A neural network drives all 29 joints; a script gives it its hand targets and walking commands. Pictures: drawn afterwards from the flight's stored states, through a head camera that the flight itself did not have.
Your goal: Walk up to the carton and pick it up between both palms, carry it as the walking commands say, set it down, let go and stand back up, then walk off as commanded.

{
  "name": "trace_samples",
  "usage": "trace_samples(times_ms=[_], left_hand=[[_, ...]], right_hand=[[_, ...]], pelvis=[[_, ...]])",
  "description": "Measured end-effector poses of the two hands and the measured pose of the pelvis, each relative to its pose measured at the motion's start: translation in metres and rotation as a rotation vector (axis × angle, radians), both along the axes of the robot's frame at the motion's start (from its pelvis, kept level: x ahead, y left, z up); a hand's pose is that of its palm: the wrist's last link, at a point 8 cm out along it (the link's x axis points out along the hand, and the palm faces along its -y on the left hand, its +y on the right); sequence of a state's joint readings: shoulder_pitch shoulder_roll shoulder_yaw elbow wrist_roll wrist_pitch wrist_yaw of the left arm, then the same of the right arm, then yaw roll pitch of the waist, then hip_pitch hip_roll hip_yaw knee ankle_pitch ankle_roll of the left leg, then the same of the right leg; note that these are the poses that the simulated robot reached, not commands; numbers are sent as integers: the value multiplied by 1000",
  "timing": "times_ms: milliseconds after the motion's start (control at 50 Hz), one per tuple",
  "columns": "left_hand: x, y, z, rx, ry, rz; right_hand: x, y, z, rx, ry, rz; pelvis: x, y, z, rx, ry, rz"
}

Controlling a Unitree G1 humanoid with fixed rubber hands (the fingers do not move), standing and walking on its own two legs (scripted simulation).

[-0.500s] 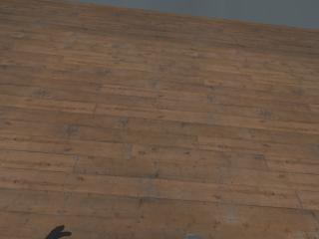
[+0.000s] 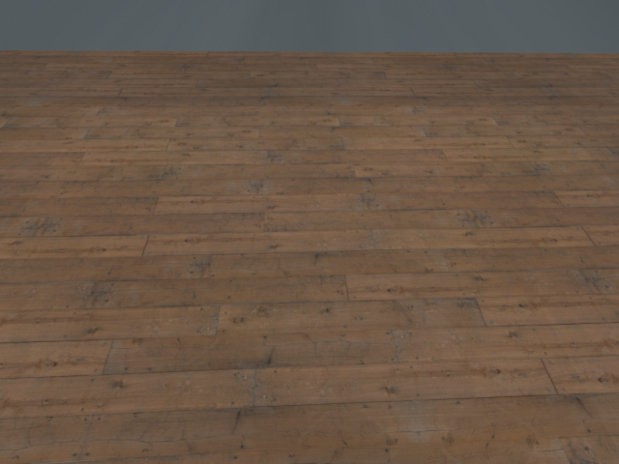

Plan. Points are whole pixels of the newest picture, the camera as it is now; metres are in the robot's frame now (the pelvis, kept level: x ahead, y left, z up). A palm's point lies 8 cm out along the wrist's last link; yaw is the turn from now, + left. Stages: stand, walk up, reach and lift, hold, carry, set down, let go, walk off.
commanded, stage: stand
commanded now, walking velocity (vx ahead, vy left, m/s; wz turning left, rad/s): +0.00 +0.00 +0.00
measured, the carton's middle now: out of the picture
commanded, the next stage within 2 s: none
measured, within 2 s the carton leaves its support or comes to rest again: neither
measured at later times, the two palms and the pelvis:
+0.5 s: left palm out of the picture -0.01 +0.24 -0.14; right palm out of the picture -0.01 -0.20 -0.14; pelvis +0.00 +0.02 +0.00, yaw -1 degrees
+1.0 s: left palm out of the picture -0.02 +0.24 -0.15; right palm out of the picture -0.03 -0.17 -0.14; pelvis +0.01 +0.03 +0.00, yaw -1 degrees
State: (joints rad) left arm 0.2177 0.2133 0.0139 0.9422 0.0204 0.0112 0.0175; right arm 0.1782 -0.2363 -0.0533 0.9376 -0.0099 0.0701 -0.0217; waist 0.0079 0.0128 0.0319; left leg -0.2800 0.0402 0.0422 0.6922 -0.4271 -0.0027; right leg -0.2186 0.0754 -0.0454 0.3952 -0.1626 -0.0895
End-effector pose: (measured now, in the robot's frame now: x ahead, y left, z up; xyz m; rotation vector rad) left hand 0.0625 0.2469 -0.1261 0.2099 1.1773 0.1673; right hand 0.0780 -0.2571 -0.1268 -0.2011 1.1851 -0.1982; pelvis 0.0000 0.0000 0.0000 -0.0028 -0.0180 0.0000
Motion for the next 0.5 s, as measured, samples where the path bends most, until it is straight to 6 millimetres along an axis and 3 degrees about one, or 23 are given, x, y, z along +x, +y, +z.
trace_samples(times_ms=[100, 360, 500], left_hand=[[-15, -5, -12, -41, 44, 19], [-62, 2, -14, -39, 186, 52], [-75, -2, -17, -51, 235, 61]], right_hand=[[-17, 7, 3, -9, 16, -8], [-68, 39, -9, 58, 134, -25], [-87, 53, -14, 78, 189, -37]], pelvis=[[0, 2, 0, -6, -7, -5], [-1, 11, 5, 1, -16, -21], [1, 15, 4, 1, -12, -22]])
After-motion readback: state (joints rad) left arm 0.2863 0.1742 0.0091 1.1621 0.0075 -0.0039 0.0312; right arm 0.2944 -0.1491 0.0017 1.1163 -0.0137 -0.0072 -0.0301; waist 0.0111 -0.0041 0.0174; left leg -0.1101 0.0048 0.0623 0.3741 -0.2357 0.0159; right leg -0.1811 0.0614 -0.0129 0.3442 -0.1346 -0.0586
